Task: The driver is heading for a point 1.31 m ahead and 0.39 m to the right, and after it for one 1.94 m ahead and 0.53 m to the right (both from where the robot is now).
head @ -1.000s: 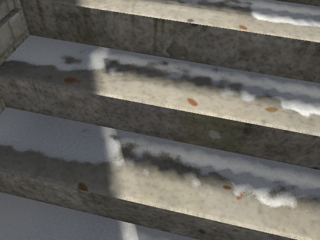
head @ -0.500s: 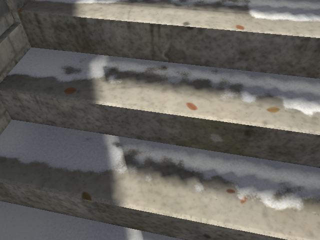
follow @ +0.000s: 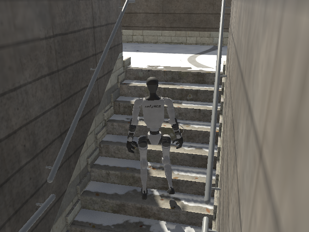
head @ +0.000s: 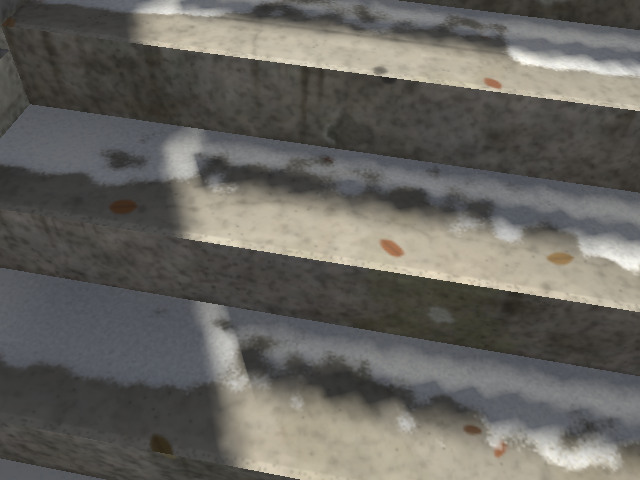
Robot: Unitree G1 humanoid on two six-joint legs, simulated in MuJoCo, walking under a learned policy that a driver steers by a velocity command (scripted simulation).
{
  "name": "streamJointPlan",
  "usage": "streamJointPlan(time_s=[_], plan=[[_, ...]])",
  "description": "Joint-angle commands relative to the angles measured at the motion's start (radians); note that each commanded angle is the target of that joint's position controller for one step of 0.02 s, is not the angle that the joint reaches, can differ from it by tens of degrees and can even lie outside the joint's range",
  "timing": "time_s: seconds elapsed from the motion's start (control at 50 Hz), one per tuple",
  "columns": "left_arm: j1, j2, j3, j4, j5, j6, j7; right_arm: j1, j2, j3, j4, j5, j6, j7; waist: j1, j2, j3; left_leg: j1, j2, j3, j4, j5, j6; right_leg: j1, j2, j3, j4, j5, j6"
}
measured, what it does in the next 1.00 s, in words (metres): climbs: right foot 0.17 m higher, then left foot 0.17 m higher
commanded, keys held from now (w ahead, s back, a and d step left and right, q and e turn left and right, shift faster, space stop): w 0.62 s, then w+e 0.38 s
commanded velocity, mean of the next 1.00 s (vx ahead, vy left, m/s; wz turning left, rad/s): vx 0.48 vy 0.00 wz -0.11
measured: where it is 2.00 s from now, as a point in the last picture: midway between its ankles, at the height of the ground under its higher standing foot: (376, 69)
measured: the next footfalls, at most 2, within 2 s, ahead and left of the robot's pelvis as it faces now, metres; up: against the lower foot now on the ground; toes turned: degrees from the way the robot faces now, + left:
right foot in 0.30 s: +0.24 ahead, -0.06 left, +0.17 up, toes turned -4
left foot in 0.78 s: +0.56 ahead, +0.18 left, +0.34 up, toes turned +6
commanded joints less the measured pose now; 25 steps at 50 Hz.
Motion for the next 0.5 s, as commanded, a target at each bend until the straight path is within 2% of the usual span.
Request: streamJointPlan(time_s=[0.02, 0.04, 0.06, 0.08, 0.1, 0.12, 0.14, 0.16, 0.18, 0.2, 0.22, 0.24, 0.26, 0.28, 0.3, 0.32, 0.34, 0.36, 0.38, 0.4, 0.42, 0.44, 0.46, 0.48, 0.5], plan=[[-0.33, -0.143, -0.075, -0.271, -0.044, -0.076, -0.055, 0.319, -0.06, 0.004, 0.117, -0.028, 0.007, 0.01, -0.06, 0.154, 0.135, 0.461, 0.401, -0.546, -0.377, -0.01, 0.263, -0.992, 0.025, 0.038, 0.987, -0.003, -0.07], [-0.369, -0.164, -0.096, -0.312, -0.02, -0.07, -0.045, 0.248, 0.003, 0.037, 0.119, -0.036, -0.002, 0.025, -0.024, 0.053, 0.154, 0.379, 0.337, -0.423, -0.349, 0.051, 0.208, -1.027, 0.007, 0.028, 1.072, 0.036, -0.078], [-0.32, -0.191, -0.112, -0.335, -0.008, -0.066, -0.05, 0.228, 0.045, 0.058, 0.146, -0.041, -0.003, 0.033, 0.025, 0.033, 0.142, 0.311, 0.316, -0.366, -0.327, 0.108, 0.181, -1.065, 0.009, 0.043, 1.191, 0.066, -0.096], [-0.284, -0.201, -0.125, -0.356, -0.01, -0.05, -0.06, 0.205, 0.065, 0.073, 0.161, -0.039, -0.001, 0.032, 0.069, 0.034, 0.14, 0.242, 0.313, -0.312, -0.337, 0.064, 0.144, -1.091, -0.003, 0.059, 1.228, 0.084, -0.113], [-0.264, -0.205, -0.14, -0.384, -0.013, -0.04, -0.064, 0.16, 0.06, 0.083, 0.16, -0.034, -0.001, 0.028, 0.109, 0.03, 0.154, 0.114, 0.287, -0.24, -0.374, 0.009, 0.118, -1.06, -0.009, 0.054, 1.155, 0.129, -0.118], [-0.299, -0.191, -0.16, -0.453, -0.011, -0.04, -0.067, 0.073, 0.042, 0.091, 0.144, -0.037, -0.005, 0.023, 0.161, 0.069, 0.194, -0.105, 0.216, -0.119, -0.442, 0.015, 0.086, -0.938, -0.03, 0.001, 0.899, 0.215, -0.117], [-0.356, -0.145, -0.161, -0.469, -0.008, -0.033, -0.06, 0.025, 0.03, 0.099, 0.131, -0.04, -0.015, 0.018, 0.158, 0.077, 0.201, -0.309, 0.151, -0.015, -0.515, 0.074, 0.096, -0.762, -0.011, -0.075, 0.701, 0.329, -0.094], [-0.44, -0.119, -0.177, -0.495, 0.003, -0.028, -0.042, 0.045, 0.012, 0.105, 0.13, -0.017, -0.033, -0.001, 0.14, 0.073, 0.184, -0.497, 0.127, 0.023, -0.628, 0.196, 0.134, -0.525, -0.006, -0.22, 0.501, 0.345, -0.054], [-0.466, -0.128, -0.184, -0.508, 0.018, -0.031, -0.032, 0.085, -0.009, 0.105, 0.152, 0.012, -0.04, -0.015, 0.15, 0.101, 0.108, -0.515, 0.101, 0.047, -0.677, 0.401, 0.141, -0.293, -0.034, -0.317, 0.384, 0.366, -0.05], [-0.432, -0.08, -0.167, -0.483, 0.024, -0.032, -0.017, 0.133, -0.078, 0.092, 0.164, 0.028, -0.06, -0.017, 0.157, 0.132, -0.037, -0.405, 0.112, 0.043, -0.676, 0.885, 0.163, -0.046, 0.002, -0.391, 0.3, 0.348, -0.066], [-0.45, -0.041, -0.145, -0.472, 0.031, -0.038, -0.004, 0.205, -0.135, 0.078, 0.196, 0.036, -0.048, -0.012, 0.158, 0.145, -0.119, -0.157, 0.125, 0.067, -0.532, 1.493, 0.155, -0.041, 0.032, -0.412, 0.239, 0.242, -0.086], [-0.403, -0.022, -0.126, -0.436, 0.042, -0.028, 0.003, 0.226, -0.191, 0.059, 0.208, 0.011, -0.028, -0.025, 0.182, 0.224, -0.191, 0.101, 0.151, 0.089, -0.364, 2.046, 0.144, -0.11, 0.074, -0.422, 0.216, 0.118, -0.104], [-0.281, -0.027, -0.126, -0.402, 0.032, -0.025, -0.002, 0.238, -0.266, 0.032, 0.215, 0.002, -0.013, -0.039, 0.212, 0.332, -0.169, 0.35, 0.233, 0.019, -0.212, 2.186, 0.159, -0.186, 0.062, -0.355, -0.014, -0.125, -0.117], [-0.221, 0.01, -0.104, -0.385, 0.019, -0.028, -0.016, 0.234, -0.246, 0.027, 0.208, 0.004, 0.0, -0.049, 0.217, 0.324, -0.17, 0.481, 0.275, -0.028, -0.058, 2.213, 0.18, -0.161, 0.074, -0.291, -0.258, -0.133, -0.131], [-0.142, 0.064, -0.073, -0.326, 0.035, -0.027, -0.031, 0.194, -0.209, 0.03, 0.176, -0.026, -0.008, -0.05, 0.236, 0.28, -0.213, 0.422, 0.253, -0.057, 0.11, 2.04, 0.223, 0.01, 0.05, -0.124, -0.419, -0.061, -0.163], [0.047, 0.199, -0.026, -0.243, 0.075, -0.008, -0.037, 0.174, -0.132, 0.038, 0.131, -0.062, -0.04, -0.017, 0.242, -0.144, -0.299, 0.073, 0.114, -0.074, 0.449, 1.314, 0.204, 0.345, -0.177, 0.297, -0.615, 0.357, -0.288], [0.196, 0.188, -0.011, -0.144, 0.102, 0.028, -0.009, 0.067, 0.022, 0.057, 0.114, -0.03, -0.083, 0.031, 0.274, -0.348, -0.313, -0.32, -0.205, -0.249, 1.089, 0.212, 0.123, 0.454, -0.341, 0.846, -1.064, 0.203, -0.414], [0.135, 0.061, -0.042, -0.098, 0.088, 0.02, 0.0, -0.027, 0.041, 0.052, 0.025, 0.017, -0.104, 0.075, 0.205, -0.169, -0.123, -0.577, -0.186, -0.414, 1.467, 0.127, 0.135, 0.279, -0.375, 0.849, -1.091, -0.117, -0.347], [0.013, -0.019, -0.059, -0.07, 0.073, 0.015, -0.015, -0.211, 0.101, 0.076, -0.1, 0.035, -0.102, 0.084, 0.124, -0.08, 0.103, -0.789, -0.157, -0.379, 1.649, 0.108, 0.163, 0.094, -0.368, 0.663, -1.028, -0.19, -0.275], [-0.027, -0.123, -0.085, -0.03, 0.065, -0.002, -0.035, -0.242, 0.125, 0.1, -0.14, 0.019, -0.087, 0.089, 0.057, 0.022, 0.184, -0.878, -0.128, -0.354, 1.693, 0.136, 0.185, 0.024, -0.298, 0.422, -0.97, -0.063, -0.2], [-0.059, -0.178, -0.094, -0.004, 0.072, -0.009, -0.048, -0.172, 0.17, 0.128, -0.146, 0.005, -0.075, 0.084, -0.012, 0.09, 0.165, -0.908, -0.098, -0.349, 1.679, 0.227, 0.192, 0.001, -0.232, 0.22, -0.92, 0.094, -0.124], [-0.101, -0.222, -0.102, 0.009, 0.086, -0.009, -0.058, -0.097, 0.162, 0.136, -0.134, 0.013, -0.061, 0.083, -0.071, 0.106, 0.143, -0.897, -0.086, -0.333, 1.682, 0.244, 0.192, -0.038, -0.192, 0.084, -0.914, 0.191, -0.083], [-0.14, -0.215, -0.102, 0.002, 0.091, -0.001, -0.061, -0.055, 0.154, 0.142, -0.131, 0.031, -0.049, 0.083, -0.106, 0.077, 0.145, -0.906, -0.072, -0.315, 1.62, 0.245, 0.178, -0.088, -0.168, -0.022, -0.936, 0.205, -0.068], [-0.183, -0.174, -0.095, -0.009, 0.097, -0.007, -0.061, -0.084, 0.128, 0.148, -0.158, 0.028, -0.043, 0.079, -0.123, 0.075, 0.148, -0.826, -0.065, -0.265, 1.483, 0.313, 0.149, -0.212, -0.139, -0.13, -0.986, 0.221, -0.071], [-0.192, -0.139, -0.093, -0.014, 0.096, -0.019, -0.059, -0.111, 0.095, 0.146, -0.17, 0.015, -0.037, 0.067, -0.116, 0.07, 0.126, -0.737, -0.068, -0.2, 1.373, 0.413, 0.118, -0.305, -0.113, -0.206, -1.013, 0.248, -0.089]])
